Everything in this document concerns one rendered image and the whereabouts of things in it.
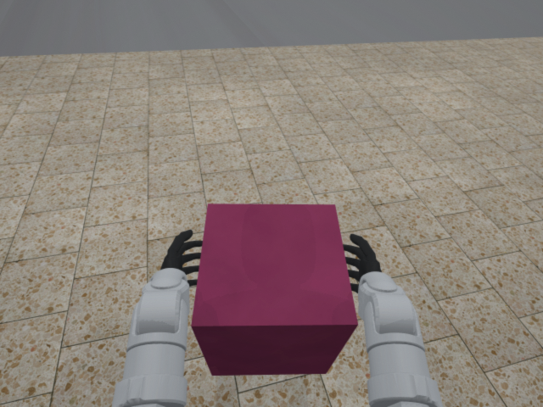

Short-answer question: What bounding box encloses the right robot forearm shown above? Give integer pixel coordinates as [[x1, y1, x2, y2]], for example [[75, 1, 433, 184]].
[[358, 271, 443, 407]]

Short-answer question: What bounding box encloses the carton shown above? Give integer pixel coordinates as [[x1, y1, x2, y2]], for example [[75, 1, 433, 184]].
[[191, 203, 358, 376]]

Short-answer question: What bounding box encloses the left robot hand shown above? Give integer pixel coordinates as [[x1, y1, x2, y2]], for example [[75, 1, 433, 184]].
[[160, 230, 203, 287]]

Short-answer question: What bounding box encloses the left robot forearm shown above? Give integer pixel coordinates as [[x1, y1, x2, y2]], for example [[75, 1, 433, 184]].
[[111, 268, 190, 407]]

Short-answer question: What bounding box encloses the right robot hand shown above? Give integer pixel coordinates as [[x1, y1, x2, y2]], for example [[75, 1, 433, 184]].
[[343, 234, 382, 293]]

